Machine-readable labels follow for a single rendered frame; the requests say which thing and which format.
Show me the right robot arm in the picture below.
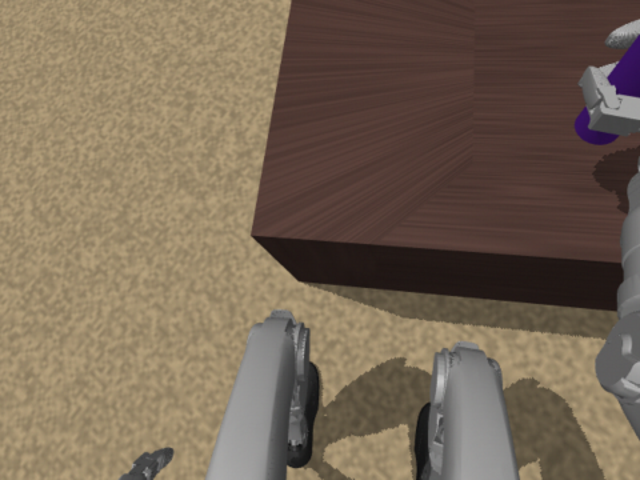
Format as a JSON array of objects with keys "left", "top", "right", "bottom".
[{"left": 595, "top": 156, "right": 640, "bottom": 441}]

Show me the right robot foot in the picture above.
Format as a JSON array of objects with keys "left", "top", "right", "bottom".
[{"left": 414, "top": 402, "right": 431, "bottom": 480}]

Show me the left robot foot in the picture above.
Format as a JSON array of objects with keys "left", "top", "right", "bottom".
[{"left": 287, "top": 362, "right": 319, "bottom": 468}]

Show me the can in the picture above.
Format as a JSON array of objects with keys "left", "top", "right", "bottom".
[{"left": 575, "top": 34, "right": 640, "bottom": 145}]

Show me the right robot hand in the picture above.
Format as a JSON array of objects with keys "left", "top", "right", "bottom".
[{"left": 578, "top": 19, "right": 640, "bottom": 137}]

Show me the left robot hand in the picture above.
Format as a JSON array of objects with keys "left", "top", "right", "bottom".
[{"left": 118, "top": 447, "right": 174, "bottom": 480}]

